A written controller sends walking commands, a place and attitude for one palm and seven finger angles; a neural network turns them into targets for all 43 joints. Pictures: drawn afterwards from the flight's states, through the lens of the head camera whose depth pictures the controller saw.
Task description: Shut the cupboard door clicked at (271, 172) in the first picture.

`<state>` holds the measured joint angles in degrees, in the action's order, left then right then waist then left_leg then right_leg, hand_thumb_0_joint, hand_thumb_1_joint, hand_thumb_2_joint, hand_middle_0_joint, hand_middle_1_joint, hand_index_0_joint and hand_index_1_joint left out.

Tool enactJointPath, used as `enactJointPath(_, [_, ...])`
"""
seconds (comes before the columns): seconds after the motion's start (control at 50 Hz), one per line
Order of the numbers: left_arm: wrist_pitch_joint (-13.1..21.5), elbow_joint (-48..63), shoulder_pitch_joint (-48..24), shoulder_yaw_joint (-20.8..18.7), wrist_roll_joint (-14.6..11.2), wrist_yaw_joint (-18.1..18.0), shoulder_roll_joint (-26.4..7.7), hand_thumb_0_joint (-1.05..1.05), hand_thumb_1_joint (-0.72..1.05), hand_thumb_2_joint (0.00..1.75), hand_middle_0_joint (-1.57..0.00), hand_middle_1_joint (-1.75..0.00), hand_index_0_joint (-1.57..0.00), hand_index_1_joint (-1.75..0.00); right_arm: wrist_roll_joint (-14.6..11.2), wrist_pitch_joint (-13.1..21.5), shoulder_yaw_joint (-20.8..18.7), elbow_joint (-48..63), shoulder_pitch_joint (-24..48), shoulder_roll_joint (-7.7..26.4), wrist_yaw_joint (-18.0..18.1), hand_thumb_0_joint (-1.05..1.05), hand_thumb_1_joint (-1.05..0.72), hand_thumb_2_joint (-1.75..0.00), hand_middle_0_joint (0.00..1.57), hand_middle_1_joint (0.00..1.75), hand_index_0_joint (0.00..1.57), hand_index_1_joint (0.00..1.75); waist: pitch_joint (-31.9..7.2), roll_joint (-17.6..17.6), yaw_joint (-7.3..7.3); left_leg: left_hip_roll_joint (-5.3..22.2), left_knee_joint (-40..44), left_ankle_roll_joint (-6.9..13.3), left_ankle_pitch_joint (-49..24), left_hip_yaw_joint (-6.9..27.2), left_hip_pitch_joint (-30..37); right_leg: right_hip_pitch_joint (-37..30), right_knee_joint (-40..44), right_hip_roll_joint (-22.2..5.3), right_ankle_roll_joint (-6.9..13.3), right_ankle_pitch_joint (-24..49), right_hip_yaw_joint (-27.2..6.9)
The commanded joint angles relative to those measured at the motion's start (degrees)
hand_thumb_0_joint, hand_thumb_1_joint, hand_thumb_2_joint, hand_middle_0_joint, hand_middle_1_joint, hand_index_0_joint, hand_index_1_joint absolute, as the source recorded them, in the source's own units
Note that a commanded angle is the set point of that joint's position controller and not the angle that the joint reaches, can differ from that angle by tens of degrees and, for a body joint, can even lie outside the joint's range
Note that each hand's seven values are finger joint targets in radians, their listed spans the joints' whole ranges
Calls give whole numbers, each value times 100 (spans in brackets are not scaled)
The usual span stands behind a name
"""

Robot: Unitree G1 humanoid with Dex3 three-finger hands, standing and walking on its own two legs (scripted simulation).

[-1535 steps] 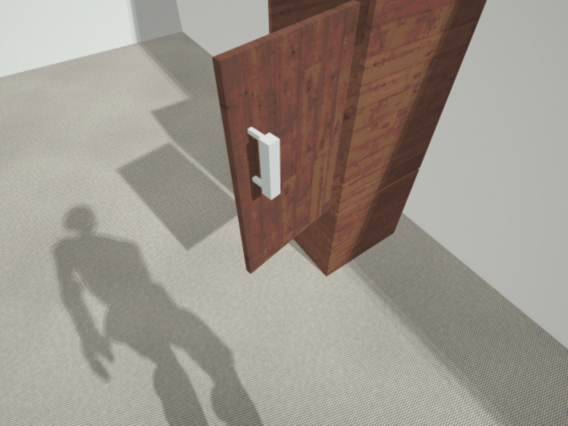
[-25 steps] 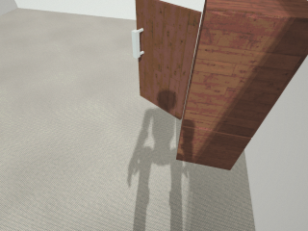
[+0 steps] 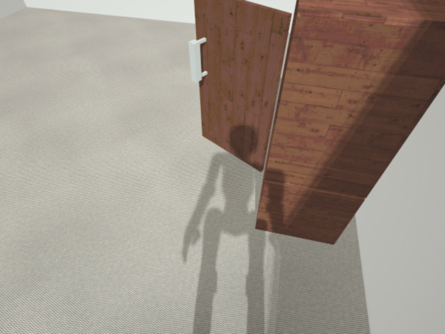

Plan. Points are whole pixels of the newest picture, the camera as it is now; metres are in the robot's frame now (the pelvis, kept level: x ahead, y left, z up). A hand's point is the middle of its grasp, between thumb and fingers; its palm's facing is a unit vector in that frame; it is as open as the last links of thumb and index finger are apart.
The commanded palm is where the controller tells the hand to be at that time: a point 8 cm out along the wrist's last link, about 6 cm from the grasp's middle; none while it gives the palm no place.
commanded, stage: look to check the result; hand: left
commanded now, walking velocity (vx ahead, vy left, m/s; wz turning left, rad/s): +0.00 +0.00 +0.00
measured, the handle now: (199, 59) +0.95 +0.13 +0.04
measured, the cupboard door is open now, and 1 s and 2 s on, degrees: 61 61 61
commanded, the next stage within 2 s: walk to a spot facing it in 0.02 s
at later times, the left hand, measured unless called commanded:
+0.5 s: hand out of the picture +0.02 +0.21 -0.20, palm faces +0.23 -0.95 -0.21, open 7.4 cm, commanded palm none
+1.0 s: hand out of the picture -0.01 +0.20 -0.16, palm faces +0.46 -0.83 -0.32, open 7.4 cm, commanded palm none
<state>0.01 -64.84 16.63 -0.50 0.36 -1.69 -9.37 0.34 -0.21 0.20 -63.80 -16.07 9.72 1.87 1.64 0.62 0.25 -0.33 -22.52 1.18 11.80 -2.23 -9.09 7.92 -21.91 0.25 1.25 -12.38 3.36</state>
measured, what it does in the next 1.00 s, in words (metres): steps on the spot, turning left: right foot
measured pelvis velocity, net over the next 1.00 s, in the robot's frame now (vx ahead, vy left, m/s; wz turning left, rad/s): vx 0.01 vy -0.04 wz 0.54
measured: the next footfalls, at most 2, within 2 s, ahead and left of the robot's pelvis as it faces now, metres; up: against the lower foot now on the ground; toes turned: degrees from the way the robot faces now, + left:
right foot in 0.88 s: +0.09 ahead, -0.14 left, +0.00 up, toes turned +28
left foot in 1.20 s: -0.05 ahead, +0.10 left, +0.00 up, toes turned +43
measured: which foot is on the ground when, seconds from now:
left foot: down 0.00-0.86, up 0.88-1.00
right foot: down 0.00-0.48, up 0.50-0.86, down 0.88-1.00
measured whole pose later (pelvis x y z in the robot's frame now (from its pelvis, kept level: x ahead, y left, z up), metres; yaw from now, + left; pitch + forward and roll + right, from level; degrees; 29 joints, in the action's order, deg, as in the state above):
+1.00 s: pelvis +0.01 -0.04 -0.01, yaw +31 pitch +1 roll +1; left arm -1.9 -49.5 10.1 -2.7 1.5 -1.9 -12.2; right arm 1.1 -4.6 -5.9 -51.3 -10.7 16.8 -0.9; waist 5.8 2.4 2.5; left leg -2.6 -62.6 -2.7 25.5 2.6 -31.1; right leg 14.1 -30.6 -3.1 -0.7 -17.6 1.8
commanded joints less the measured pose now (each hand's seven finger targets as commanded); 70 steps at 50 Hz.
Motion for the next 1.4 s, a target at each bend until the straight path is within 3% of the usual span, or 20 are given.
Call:
enactJointPath(0.0, [93,146,290,-146,23,-18,-752,0,90,90,-20,-30,-20,-30,27,84,-110,135,-298,665,35,0,-90,-90,20,30,20,30,236,-69,13,578,470,55,-460,593,-108,209,523,-618,130,228,-646])
enactJointPath(0.2, [-1,230,288,-217,17,-61,-753,0,90,90,-20,-30,-20,-30,29,-9,-100,235,-235,562,9,0,-90,-90,20,30,20,30,220,-117,-33,489,82,-16,-893,603,-496,-52,127,-813,105,677,-406])
enactJointPath(0.38, [-68,981,-306,-552,149,-99,-1178,0,90,90,-20,-30,-20,-30,37,-200,-357,888,7,516,-146,0,-90,-90,20,30,20,30,219,-788,64,526,-2145,-216,1563,114,-1271,386,-63,-2331,916,1391,-360])
enactJointPath(0.42, [-104,1117,-329,-573,84,-52,-1158,0,90,90,-20,-30,-20,-30,64,-148,-364,851,-367,638,-176,0,-90,-90,20,30,20,30,-22,150,215,612,-595,-90,-317,370,-367,848,-1206,-1781,287,1014,311])
enactJointPath(0.44, [-161,1237,-157,-540,23,-20,-875,0,90,90,-20,-30,-20,-30,138,-119,-429,885,-546,1075,-152,0,-90,-90,20,30,20,30,-22,1646,211,1510,70,398,-1980,2049,-185,1529,-2303,-851,-283,-684,751])
enactJointPath(0.48, [-243,1567,-842,-470,103,-67,-852,0,90,90,-20,-30,-20,-30,207,-132,-524,856,-803,1411,-55,0,-90,-90,20,30,20,30,-5,1346,415,2087,755,1074,-1083,3244,-405,2136,-3945,-421,-251,-2267,-241])
enactJointPath(0.56, [-145,1560,-740,-497,102,33,-812,0,90,90,-20,-30,-20,-30,170,-41,-479,1098,-242,1320,16,0,-90,-90,20,30,20,30,-245,391,134,1461,498,807,-1219,2418,-63,2443,-4122,-416,-429,-1088,-491])
enactJointPath(0.72, [-172,1856,-907,-451,74,43,-839,0,90,90,-20,-30,-20,-30,173,-144,-624,1290,-80,1497,-53,0,-90,-90,20,30,20,30,-463,862,202,1078,387,776,-1114,2571,-88,1742,-2632,-62,-493,-1232,-370])
enactJointPath(0.8, [-137,1736,-130,-506,50,4,-1033,0,90,90,-20,-30,-20,-30,114,-227,-681,1566,467,1415,-100,0,-90,-90,20,30,20,30,-528,853,-182,610,11,442,-269,2515,-1269,8,-684,98,-394,-423,-287])
enactJointPath(0.82, [-93,1716,109,-579,95,-27,-1338,0,90,90,-20,-30,-20,-30,57,-248,-671,1641,517,1176,-138,0,-90,-90,20,30,20,30,-486,138,-296,157,-583,119,670,2146,-2080,-684,258,-511,-209,-693,-887])
enactJointPath(0.84, [-51,1816,41,-683,188,-66,-1865,0,90,90,-20,-30,-20,-30,25,-237,-648,1746,399,816,-162,0,-90,-90,20,30,20,30,-284,-1528,-278,-655,-2245,-363,1737,944,-2956,-683,1139,-2204,486,-1629,-2858])
enactJointPath(0.86, [-96,1950,-423,-578,146,-67,-1854,0,90,90,-20,-30,-20,-30,124,-249,-691,1744,440,1029,-194,0,-90,-90,20,30,20,30,-40,-1214,-131,-434,-3778,-332,2116,813,-2643,447,1224,-2797,833,-1503,-2803])
enactJointPath(0.96, [19,2037,-882,-497,152,-65,-1333,0,90,90,-20,-30,-20,-30,57,-301,-596,1708,444,904,-344,0,-90,-90,20,30,20,30,-40,-1325,228,106,-4172,-470,1405,314,-2153,387,86,-1756,647,1713,-673])
enactJointPath(1.04, [-1,1832,-114,-615,166,-52,-1657,0,90,90,-20,-30,-20,-30,23,-245,-464,1873,984,738,-369,0,-90,-90,20,30,20,30,-236,-1308,-211,2,-2471,-443,1552,-200,-1709,-403,-463,-1881,549,3110,-374])
enactJointPath(1.12, [-18,1745,74,-650,92,-3,-1676,0,90,90,-20,-30,-20,-30,42,-158,-455,1780,589,923,-354,0,-90,-90,20,30,20,30,-559,-1159,-29,-100,-556,-277,467,-334,-458,-238,-1230,-1766,80,2652,11])
enactJointPath(1.14, [-38,1808,95,-629,51,29,-1512,0,90,90,-20,-30,-20,-30,80,-102,-530,1680,204,1293,-350,0,-90,-90,20,30,20,30,-844,-317,193,396,-44,-54,-157,312,597,615,-2050,-1536,-188,1389,331])
enactJointPath(1.16, [-46,2028,45,-535,42,108,-1086,0,90,90,-20,-30,-20,-30,158,-84,-716,1613,-181,2014,-308,0,-90,-90,20,30,20,30,-972,1563,422,1948,26,742,-1021,2442,1551,2375,-3290,-708,-560,-1997,678])
enactJointPath(1.18, [-55,2379,-699,-415,135,110,-1021,0,90,90,-20,-30,-20,-30,154,-111,-742,1480,-726,2171,-262,0,-90,-90,20,30,20,30,-645,1308,751,2508,294,1296,-639,3108,1430,3131,-3934,-608,-480,-2779,191])
enactJointPath(1.24, [-10,2296,-1214,-496,105,185,-1067,0,90,90,-20,-30,-20,-30,180,-4,-602,1528,-270,1704,-127,0,-90,-90,20,30,20,30,18,1300,506,1674,510,1020,293,2602,530,3309,-4287,-704,-451,-1577,-341])
enactJointPath(1.38, [65,1975,-393,-478,102,359,-988,0,90,90,-20,-30,-20,-30,164,37,-583,1659,450,1621,-158,0,-90,-90,20,30,20,30,-82,753,-43,952,242,686,1298,1898,-713,1099,-1674,-125,-501,-758,243])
